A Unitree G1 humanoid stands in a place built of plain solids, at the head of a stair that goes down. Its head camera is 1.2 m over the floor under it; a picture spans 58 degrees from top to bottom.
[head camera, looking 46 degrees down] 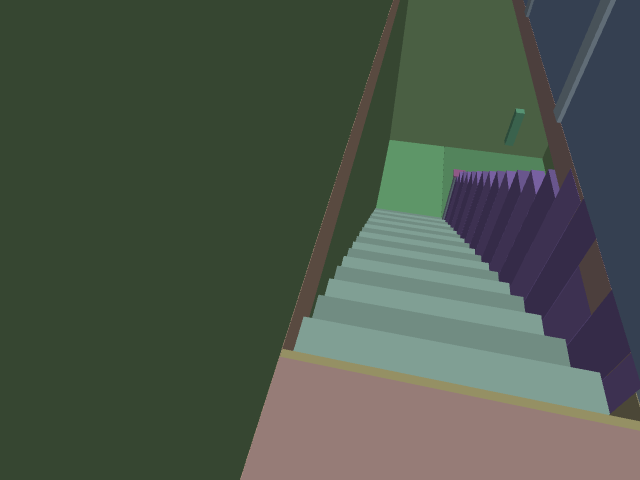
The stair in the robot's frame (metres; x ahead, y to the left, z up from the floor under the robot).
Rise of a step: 0.19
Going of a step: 0.25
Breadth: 1.05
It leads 13 degrees to the right of straight ahead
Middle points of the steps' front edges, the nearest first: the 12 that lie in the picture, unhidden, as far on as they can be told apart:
0.58 -0.40 0.00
0.82 -0.45 -0.19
1.06 -0.50 -0.37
1.31 -0.56 -0.56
1.55 -0.61 -0.74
1.80 -0.67 -0.93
2.04 -0.72 -1.11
2.28 -0.78 -1.30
2.53 -0.83 -1.48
2.77 -0.89 -1.67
3.02 -0.94 -1.85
3.26 -1.00 -2.04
